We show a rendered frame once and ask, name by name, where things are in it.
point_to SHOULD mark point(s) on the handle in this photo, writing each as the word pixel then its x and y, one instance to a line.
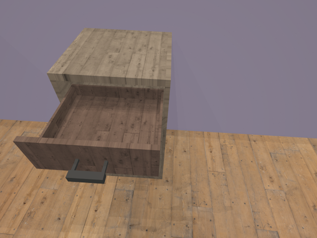
pixel 86 176

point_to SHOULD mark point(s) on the cabinet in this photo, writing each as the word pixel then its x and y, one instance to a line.
pixel 122 58

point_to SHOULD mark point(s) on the drawer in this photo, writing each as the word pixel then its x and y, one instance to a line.
pixel 121 125

